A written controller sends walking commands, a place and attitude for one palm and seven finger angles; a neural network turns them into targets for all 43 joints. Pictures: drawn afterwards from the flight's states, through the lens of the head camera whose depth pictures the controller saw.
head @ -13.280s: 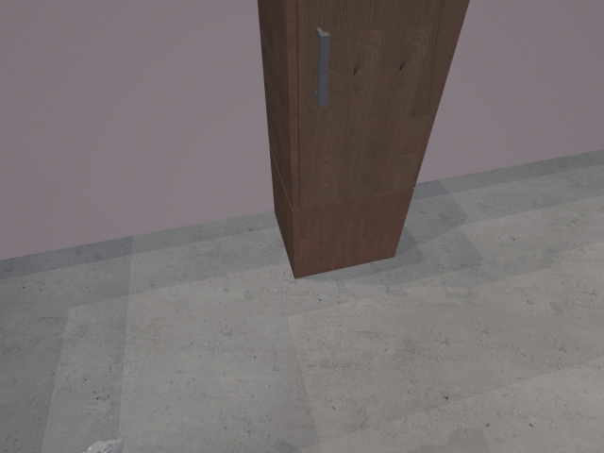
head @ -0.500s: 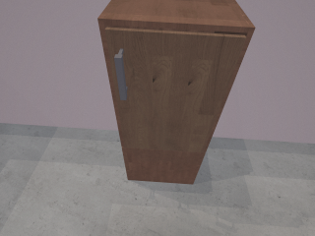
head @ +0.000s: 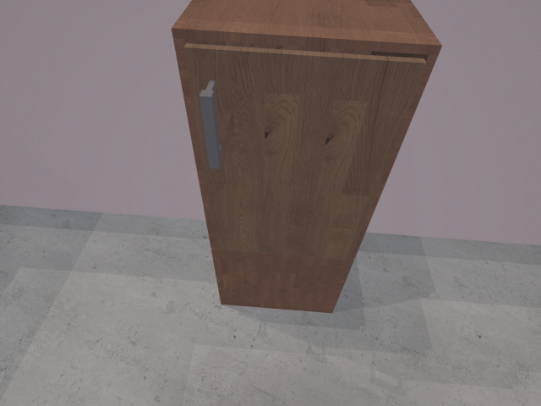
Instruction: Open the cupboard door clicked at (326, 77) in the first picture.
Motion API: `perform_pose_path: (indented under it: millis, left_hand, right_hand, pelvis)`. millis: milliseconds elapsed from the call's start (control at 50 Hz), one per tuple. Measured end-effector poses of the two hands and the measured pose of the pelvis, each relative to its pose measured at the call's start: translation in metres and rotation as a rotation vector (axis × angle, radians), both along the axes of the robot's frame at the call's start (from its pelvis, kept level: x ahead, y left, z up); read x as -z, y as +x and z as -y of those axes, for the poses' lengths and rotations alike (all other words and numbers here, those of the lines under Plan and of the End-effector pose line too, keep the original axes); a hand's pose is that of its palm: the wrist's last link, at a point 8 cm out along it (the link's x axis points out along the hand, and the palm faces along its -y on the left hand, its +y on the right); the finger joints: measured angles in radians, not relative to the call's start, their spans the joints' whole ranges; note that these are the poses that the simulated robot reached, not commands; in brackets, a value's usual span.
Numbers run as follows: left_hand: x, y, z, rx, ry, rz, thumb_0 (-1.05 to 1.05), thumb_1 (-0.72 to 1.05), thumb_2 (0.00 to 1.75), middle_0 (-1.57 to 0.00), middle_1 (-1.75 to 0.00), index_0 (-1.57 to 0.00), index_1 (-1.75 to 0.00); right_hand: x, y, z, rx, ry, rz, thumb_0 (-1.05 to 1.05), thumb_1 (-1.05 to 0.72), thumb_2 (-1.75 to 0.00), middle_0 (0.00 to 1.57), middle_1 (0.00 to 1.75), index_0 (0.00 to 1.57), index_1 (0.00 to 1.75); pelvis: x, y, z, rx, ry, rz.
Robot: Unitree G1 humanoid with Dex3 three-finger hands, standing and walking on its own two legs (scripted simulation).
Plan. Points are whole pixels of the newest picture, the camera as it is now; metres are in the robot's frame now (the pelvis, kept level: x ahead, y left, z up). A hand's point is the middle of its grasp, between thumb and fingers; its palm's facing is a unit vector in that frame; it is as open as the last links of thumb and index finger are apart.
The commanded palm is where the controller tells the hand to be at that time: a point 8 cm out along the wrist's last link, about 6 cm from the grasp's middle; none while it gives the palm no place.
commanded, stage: look again from close up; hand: left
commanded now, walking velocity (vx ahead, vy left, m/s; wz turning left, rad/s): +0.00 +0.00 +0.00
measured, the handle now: (213, 126) +0.57 +0.15 +0.11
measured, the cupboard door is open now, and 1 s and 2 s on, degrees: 0 0 0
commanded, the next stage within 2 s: raise the hand with hooked fingers in 0.16 s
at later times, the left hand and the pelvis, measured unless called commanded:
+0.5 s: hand (147, 348) +0.19 +0.19 +0.00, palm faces +0.17 -0.98 -0.05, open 7.7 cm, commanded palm +0.12 +0.24 -0.04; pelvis -0.02 +0.01 -0.03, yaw +1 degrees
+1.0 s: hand (130, 339) +0.20 +0.21 +0.01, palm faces -0.02 -1.00 -0.05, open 10.5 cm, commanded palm +0.17 +0.27 +0.02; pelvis -0.01 +0.00 -0.06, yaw +2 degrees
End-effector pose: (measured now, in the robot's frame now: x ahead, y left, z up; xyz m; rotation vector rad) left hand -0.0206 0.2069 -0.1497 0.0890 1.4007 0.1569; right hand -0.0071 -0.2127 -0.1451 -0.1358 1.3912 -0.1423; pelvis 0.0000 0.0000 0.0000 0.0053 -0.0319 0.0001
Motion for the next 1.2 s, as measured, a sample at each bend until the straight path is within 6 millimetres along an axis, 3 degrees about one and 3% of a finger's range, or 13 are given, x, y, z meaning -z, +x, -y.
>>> perform_pose_path:
  millis: [280,320,380,440,480,520,600,660,720,820,960,1080,1200]
  left_hand:
    - [-0.003,0.002,-0.011,0.015,0.024,0.021,0.01,0.9,0.9,-0.2,-0.3,-0.2,-0.3]
    - [-0.021,0.026,-0.021,-0.059,0.057,0.165,0.02,0.93,0.9,-0.2,-0.3,-0.2,-0.3]
    - [-0.074,0.084,-0.04,-0.096,0.142,0.559,0.04,0.93,0.89,-0.21,-0.32,-0.2,-0.31]
    - [-0.126,0.143,-0.042,-0.054,0.138,0.94,0.04,0.89,0.87,-0.2,-0.34,-0.2,-0.34]
    - [-0.148,0.174,-0.036,0.001,0.089,1.166,0.03,0.85,0.86,-0.2,-0.36,-0.2,-0.36]
    - [-0.158,0.192,-0.027,0.069,0.007,1.348,0.02,0.81,0.85,-0.2,-0.38,-0.2,-0.38]
    - [-0.141,0.191,-0.016,0.208,-0.125,1.446,0.01,0.71,0.81,-0.21,-0.43,-0.21,-0.43]
    - [-0.118,0.173,-0.023,0.16,-0.149,1.346,0.01,0.64,0.78,-0.22,-0.48,-0.22,-0.48]
    - [-0.112,0.152,-0.037,0.081,-0.074,1.276,0.01,0.56,0.75,-0.23,-0.52,-0.22,-0.52]
    - [-0.138,0.15,-0.052,0.095,0.03,1.371,0.02,0.44,0.7,-0.24,-0.6,-0.23,-0.59]
    - [-0.159,0.192,-0.055,0.212,-0.057,1.359,0.01,0.28,0.63,-0.25,-0.7,-0.24,-0.7]
    - [-0.177,0.21,-0.071,0.179,-0.038,1.337,0.01,0.14,0.57,-0.26,-0.79,-0.25,-0.79]
    - [-0.193,0.217,-0.08,0.18,-0.02,1.382,0.01,0.0,0.51,-0.27,-0.88,-0.26,-0.88]
  right_hand:
    - [0.0,-0.005,0.0,-0.011,0.004,-0.001,0.01,-0.91,-0.9,0.2,0.3,0.2,0.3]
    - [-0.004,0.003,0.005,-0.012,-0.025,0.088,0.02,-0.92,-0.9,0.2,0.3,0.2,0.3]
    - [-0.013,0.032,0.016,-0.003,-0.066,0.319,0.02,-0.93,-0.9,0.2,0.3,0.2,0.3]
    - [-0.024,0.072,0.027,-0.041,-0.096,0.525,0.02,-0.92,-0.9,0.2,0.3,0.2,0.3]
    - [-0.032,0.099,0.034,-0.074,-0.111,0.647,0.02,-0.92,-0.9,0.2,0.3,0.2,0.3]
    - [-0.041,0.125,0.04,-0.107,-0.124,0.752,0.02,-0.91,-0.9,0.2,0.3,0.2,0.3]
    - [-0.057,0.169,0.046,-0.16,-0.144,0.9,0.01,-0.91,-0.9,0.2,0.3,0.2,0.3]
    - [-0.064,0.192,0.043,-0.189,-0.155,0.948,0.01,-0.91,-0.9,0.2,0.3,0.2,0.3]
    - [-0.063,0.206,0.033,-0.22,-0.146,0.951,0.01,-0.91,-0.9,0.2,0.3,0.2,0.3]
    - [-0.042,0.207,0.009,-0.277,-0.091,0.874,0.01,-0.91,-0.9,0.2,0.3,0.2,0.3]
    - [-0.015,0.173,-0.01,-0.208,-0.01,0.739,0.01,-0.9,-0.9,0.2,0.3,0.2,0.3]
    - [-0.02,0.148,0.0,-0.137,-0.033,0.693,0.02,-0.9,-0.9,0.2,0.3,0.2,0.3]
    - [-0.031,0.143,0.019,-0.141,-0.095,0.693,0.02,-0.9,-0.9,0.2,0.3,0.2,0.3]
  pelvis:
    - [-0.001,-0.007,-0.002,0.0,-0.006,-0.003]
    - [0.001,-0.009,-0.004,0.003,-0.005,0.002]
    - [0.005,-0.011,-0.006,-0.016,0.0,-0.007]
    - [0.014,-0.018,-0.007,-0.035,-0.002,-0.04]
    - [0.023,-0.023,-0.007,-0.028,0.001,-0.082]
    - [0.034,-0.026,-0.005,-0.014,0.005,-0.124]
    - [0.057,-0.029,-0.001,0.002,0.008,-0.168]
    - [0.066,-0.026,0.001,-0.001,0.003,-0.179]
    - [0.069,-0.022,0.002,-0.015,-0.016,-0.184]
    - [0.07,-0.02,0.004,-0.045,-0.047,-0.196]
    - [0.061,-0.017,0.001,-0.041,-0.052,-0.195]
    - [0.048,-0.01,-0.004,-0.02,-0.036,-0.182]
    - [0.041,-0.006,-0.008,-0.019,-0.033,-0.164]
